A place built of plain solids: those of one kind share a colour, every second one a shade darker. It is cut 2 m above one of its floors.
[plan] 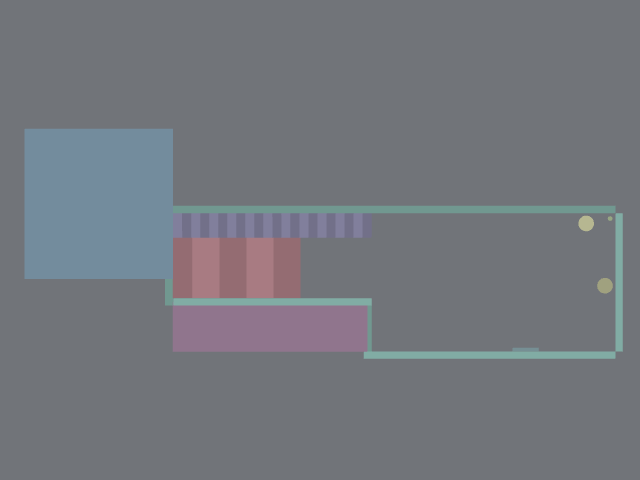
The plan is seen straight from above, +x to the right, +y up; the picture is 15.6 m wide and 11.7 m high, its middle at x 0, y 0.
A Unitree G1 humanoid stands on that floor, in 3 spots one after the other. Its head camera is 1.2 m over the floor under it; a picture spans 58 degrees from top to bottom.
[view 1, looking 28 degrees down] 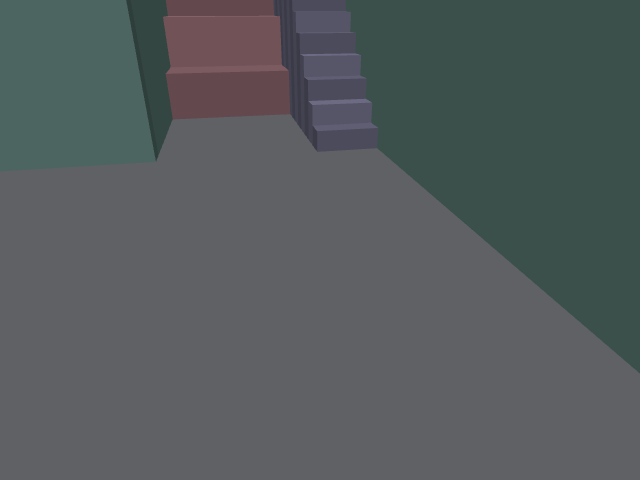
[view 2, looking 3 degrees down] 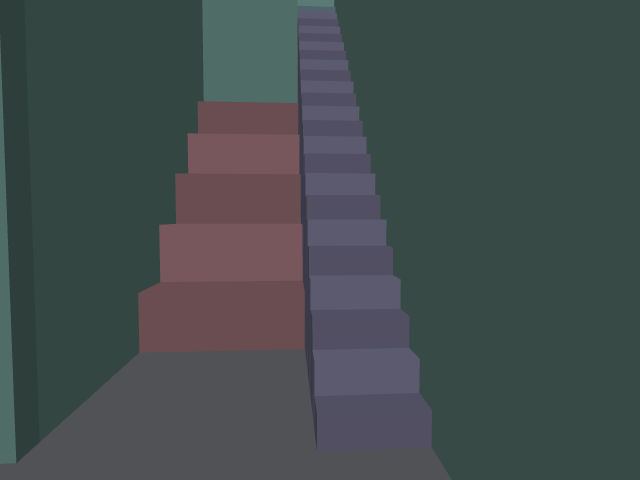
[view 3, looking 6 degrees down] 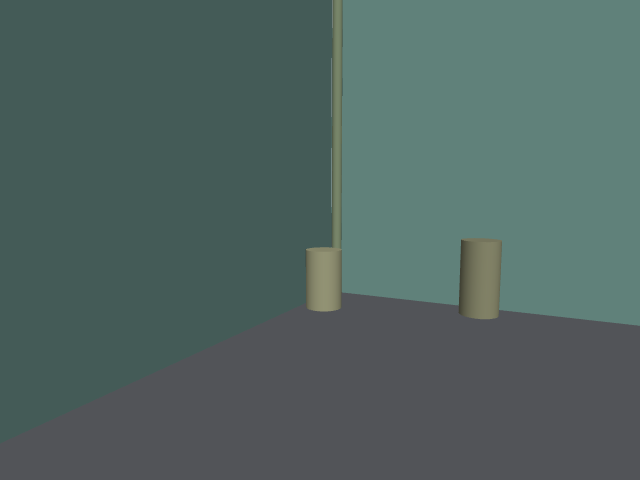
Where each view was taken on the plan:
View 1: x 5.23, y -0.76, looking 168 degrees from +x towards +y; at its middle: ground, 2.56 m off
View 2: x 3.42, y -0.08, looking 176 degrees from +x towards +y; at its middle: tread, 3.27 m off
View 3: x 2.41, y -1.63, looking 27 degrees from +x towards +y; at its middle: wall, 5.05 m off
